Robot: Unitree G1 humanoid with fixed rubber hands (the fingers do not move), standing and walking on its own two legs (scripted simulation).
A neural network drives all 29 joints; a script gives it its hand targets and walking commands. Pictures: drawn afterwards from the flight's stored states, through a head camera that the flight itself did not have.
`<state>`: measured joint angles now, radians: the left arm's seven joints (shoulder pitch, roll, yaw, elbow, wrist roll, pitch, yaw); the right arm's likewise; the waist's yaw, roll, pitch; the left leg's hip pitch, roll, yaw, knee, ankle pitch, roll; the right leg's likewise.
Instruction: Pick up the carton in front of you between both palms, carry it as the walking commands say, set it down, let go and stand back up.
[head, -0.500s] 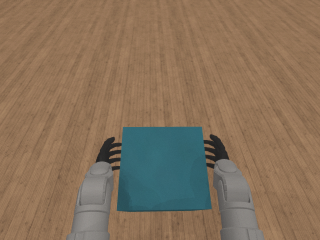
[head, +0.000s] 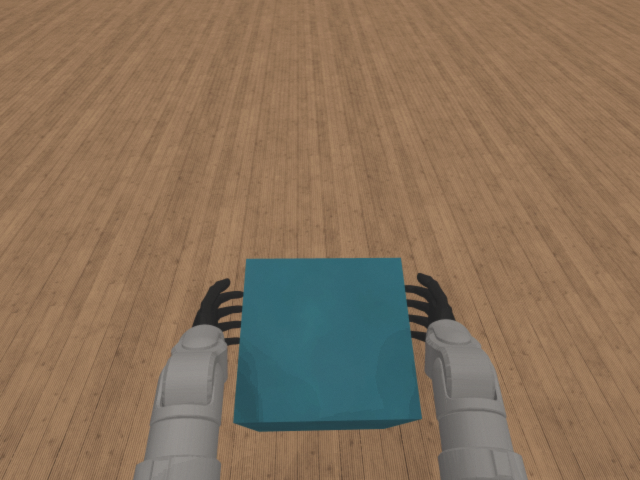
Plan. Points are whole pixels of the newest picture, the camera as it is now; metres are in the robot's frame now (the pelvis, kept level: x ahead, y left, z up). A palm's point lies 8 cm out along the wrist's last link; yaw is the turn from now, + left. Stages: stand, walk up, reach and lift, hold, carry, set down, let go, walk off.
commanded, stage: carry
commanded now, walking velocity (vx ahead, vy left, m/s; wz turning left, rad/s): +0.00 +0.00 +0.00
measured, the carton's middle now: (322, 353) +0.31 +0.00 -0.06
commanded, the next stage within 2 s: hold in 0.66 s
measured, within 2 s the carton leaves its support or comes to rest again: neither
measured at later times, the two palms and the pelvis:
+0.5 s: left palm (209, 351) +0.26 +0.14 +0.04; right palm (447, 345) +0.27 -0.15 +0.04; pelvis -0.02 +0.00 +0.00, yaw +0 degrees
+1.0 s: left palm (240, 337) +0.28 +0.11 +0.04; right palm (486, 374) +0.22 -0.19 +0.05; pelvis -0.03 +0.02 +0.01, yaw -10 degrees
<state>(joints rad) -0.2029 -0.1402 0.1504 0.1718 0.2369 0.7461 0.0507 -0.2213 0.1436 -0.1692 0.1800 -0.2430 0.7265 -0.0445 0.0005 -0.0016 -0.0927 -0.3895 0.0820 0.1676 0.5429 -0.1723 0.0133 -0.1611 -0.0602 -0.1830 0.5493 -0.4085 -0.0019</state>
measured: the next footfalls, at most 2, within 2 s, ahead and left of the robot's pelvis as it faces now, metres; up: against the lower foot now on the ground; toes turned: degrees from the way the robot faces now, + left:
none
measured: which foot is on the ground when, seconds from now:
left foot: down 0.00-1.00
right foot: down 0.00-1.00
